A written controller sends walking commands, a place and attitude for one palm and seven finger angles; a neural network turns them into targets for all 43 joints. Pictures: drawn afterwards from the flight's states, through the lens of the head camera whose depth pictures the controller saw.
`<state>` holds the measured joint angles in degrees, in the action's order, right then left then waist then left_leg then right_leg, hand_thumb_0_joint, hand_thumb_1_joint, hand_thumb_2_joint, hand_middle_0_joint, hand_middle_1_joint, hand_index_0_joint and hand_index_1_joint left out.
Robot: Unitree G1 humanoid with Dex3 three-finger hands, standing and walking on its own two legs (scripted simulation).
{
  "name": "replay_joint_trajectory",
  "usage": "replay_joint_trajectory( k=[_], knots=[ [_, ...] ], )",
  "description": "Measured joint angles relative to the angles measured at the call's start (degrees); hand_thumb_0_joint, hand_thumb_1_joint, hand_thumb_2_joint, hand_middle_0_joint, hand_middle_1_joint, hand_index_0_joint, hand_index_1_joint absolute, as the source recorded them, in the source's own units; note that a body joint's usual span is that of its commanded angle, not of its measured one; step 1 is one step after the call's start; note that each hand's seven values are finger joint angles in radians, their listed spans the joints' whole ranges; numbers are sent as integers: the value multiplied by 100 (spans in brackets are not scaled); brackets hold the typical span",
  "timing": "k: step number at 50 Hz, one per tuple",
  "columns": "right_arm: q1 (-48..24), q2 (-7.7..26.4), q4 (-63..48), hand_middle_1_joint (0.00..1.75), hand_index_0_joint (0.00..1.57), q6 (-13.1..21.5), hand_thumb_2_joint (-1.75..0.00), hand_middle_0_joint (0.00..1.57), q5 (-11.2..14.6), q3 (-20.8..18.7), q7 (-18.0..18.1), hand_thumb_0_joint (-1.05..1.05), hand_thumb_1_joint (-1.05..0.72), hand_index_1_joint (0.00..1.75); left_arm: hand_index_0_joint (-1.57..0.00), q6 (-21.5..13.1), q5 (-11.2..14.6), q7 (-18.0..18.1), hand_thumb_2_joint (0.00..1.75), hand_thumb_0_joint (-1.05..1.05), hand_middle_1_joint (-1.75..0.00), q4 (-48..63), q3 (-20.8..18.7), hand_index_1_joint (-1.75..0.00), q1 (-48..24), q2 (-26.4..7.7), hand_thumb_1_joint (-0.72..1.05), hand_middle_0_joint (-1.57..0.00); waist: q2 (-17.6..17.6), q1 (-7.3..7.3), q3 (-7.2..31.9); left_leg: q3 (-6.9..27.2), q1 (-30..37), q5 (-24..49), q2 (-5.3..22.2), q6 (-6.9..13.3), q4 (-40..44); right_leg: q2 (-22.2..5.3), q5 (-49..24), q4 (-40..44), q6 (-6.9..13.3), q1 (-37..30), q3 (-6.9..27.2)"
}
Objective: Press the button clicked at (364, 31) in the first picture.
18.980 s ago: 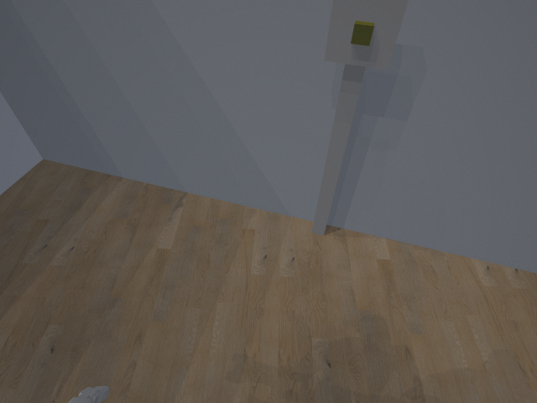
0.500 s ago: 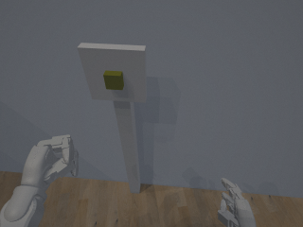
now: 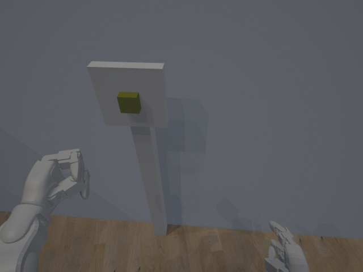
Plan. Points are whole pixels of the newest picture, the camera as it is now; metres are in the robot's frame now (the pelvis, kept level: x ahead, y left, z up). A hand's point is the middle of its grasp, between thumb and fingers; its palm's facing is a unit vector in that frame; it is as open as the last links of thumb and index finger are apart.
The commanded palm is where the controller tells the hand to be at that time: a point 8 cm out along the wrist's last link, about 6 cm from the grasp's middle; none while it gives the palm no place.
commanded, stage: raise the hand and make a fist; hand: left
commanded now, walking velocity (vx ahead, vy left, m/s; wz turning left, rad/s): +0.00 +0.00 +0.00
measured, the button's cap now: (129, 102) +0.47 +0.18 +0.16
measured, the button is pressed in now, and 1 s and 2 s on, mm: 0 0 0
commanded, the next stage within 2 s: aim a knuckle at the button in 0.16 s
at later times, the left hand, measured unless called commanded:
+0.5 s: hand (97, 171) +0.25 +0.19 +0.15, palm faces +0.08 -0.99 -0.06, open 3.1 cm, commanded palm +0.23 +0.23 +0.15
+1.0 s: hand (114, 152) +0.33 +0.18 +0.13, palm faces +0.03 -1.00 -0.03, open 3.1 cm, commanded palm +0.30 +0.23 +0.14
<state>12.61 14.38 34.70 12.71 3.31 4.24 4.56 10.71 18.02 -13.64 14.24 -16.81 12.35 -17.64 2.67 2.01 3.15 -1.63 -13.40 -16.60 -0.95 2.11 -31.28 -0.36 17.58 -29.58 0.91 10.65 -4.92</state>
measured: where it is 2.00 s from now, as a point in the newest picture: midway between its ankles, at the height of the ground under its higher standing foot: outside the picture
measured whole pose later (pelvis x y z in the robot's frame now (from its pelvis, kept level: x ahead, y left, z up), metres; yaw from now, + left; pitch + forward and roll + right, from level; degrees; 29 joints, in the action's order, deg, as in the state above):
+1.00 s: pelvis +0.01 -0.01 +0.00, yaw -1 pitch +1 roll +0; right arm 13.2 15.0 36.4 11.4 3.5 2.8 4.9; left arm 3.7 14.6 -11.1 -7.1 -13.5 -6.0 -15.6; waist 2.7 0.7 2.2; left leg -2.1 -14.9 -17.1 -0.5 1.5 -31.2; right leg 0.1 18.5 -30.5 1.6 12.9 -4.3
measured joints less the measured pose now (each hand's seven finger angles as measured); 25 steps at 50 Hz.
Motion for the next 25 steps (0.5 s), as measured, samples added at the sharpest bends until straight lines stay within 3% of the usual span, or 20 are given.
replay_joint_trajectory(
  k=[6,14,25],
  knots=[
    [19,30,105,30,21,90,-90,20,-3,-21,13,1,-90,30,-130,-362,-29,84,90,2,-150,-36,-1,-150,-62,76,90,-130,15,51,-8,72,59,4,60,-79,-15,64,12,6,78,-83,-68],
    [-55,34,119,30,21,109,-90,20,27,-18,63,1,-90,30,-130,-277,29,-82,90,2,-150,-316,37,-150,-83,11,90,-130,96,10,-7,99,52,42,133,-163,3,138,1,-6,159,-60,-90],
    [-73,96,243,30,21,211,-90,20,64,-55,123,1,-90,30,-130,-616,-22,-26,90,2,-150,-1032,16,-150,-818,22,90,-130,116,12,-120,147,-26,28,178,-222,-73,182,31,-81,218,9,-135]
  ],
)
